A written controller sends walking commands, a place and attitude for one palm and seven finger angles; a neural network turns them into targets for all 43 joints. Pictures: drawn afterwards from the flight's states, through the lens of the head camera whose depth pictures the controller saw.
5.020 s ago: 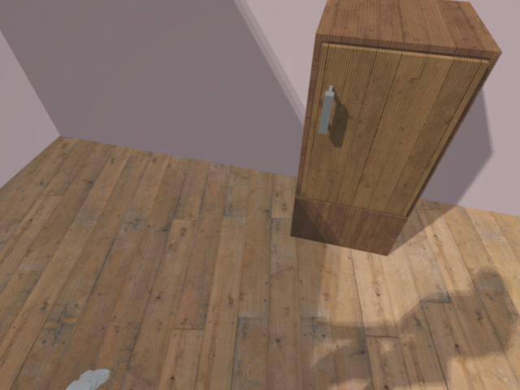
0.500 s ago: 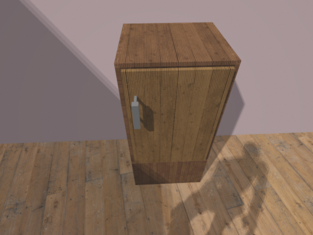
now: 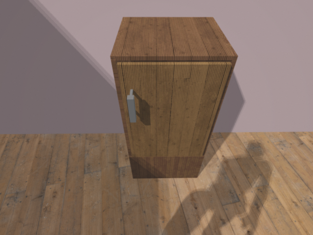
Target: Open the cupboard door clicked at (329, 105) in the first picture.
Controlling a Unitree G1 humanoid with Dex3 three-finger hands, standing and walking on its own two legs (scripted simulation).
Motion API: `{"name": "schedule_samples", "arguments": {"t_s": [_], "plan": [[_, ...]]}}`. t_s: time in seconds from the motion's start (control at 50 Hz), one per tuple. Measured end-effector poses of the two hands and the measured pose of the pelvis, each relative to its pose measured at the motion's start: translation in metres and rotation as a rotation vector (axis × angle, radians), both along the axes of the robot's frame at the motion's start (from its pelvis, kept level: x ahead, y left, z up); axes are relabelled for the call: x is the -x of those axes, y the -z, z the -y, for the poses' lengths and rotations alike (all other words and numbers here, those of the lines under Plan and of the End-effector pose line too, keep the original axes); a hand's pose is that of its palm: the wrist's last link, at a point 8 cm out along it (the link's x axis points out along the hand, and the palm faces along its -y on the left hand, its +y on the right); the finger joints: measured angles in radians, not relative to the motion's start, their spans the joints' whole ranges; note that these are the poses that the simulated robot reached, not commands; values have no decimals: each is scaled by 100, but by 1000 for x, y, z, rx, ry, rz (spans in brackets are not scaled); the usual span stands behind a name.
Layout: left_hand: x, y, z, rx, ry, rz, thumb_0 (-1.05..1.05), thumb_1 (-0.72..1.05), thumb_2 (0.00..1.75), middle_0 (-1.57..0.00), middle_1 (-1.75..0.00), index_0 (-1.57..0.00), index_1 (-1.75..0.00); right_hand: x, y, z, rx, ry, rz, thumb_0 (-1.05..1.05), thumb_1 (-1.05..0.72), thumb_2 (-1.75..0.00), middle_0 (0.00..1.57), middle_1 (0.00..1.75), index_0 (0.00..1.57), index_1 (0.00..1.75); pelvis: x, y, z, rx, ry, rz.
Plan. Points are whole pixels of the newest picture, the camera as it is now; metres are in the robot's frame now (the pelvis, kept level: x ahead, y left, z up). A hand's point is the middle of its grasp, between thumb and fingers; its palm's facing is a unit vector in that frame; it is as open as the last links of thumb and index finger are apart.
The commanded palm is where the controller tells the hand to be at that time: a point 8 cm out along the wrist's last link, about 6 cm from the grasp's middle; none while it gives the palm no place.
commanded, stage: come to a stop and stand still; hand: left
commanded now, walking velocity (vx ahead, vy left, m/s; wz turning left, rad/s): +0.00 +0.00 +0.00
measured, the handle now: (132, 105) +0.60 +0.13 -0.04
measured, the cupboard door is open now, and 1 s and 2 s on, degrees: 0 0 0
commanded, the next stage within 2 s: look again from close up in 0.80 s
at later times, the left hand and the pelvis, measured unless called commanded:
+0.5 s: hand out of the picture +0.01 +0.11 -0.18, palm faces +0.04 -0.99 -0.16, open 7.3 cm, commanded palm none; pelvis +0.04 -0.02 +0.00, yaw -1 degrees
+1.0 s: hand out of the picture +0.02 +0.13 -0.18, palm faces -0.01 -0.98 -0.18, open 7.3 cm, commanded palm none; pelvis +0.05 -0.01 -0.01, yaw -2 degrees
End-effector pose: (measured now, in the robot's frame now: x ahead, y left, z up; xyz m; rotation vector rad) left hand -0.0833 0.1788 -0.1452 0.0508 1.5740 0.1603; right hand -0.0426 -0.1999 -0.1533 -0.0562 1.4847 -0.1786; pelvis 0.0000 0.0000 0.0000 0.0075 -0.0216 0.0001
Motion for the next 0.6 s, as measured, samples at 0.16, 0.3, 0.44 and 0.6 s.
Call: {"name": "schedule_samples", "arguments": {"t_s": [0.16,0.3,0.44,0.6], "plan": [[-20,3,9,-2,16,29,0,91,90,-20,-30,-20,-30,-22,0,5,-9,-10,36,0,-91,-90,20,30,20,30,-10,1,12,1,2,0],[-54,2,15,-6,31,83,0,91,90,-20,-30,-20,-30,-29,0,9,-16,-19,11,0,-91,-90,20,30,20,30,-20,0,18,-2,3,-8],[-83,1,15,-22,46,113,0,91,90,-20,-30,-20,-30,-38,1,15,-16,-17,-1,0,-91,-90,20,30,20,30,-33,0,23,-7,6,-12],[-102,1,12,-42,55,126,0,91,90,-20,-30,-20,-30,-57,1,25,4,-22,12,0,-91,-90,20,30,20,30,-45,0,27,-10,13,-7]]}}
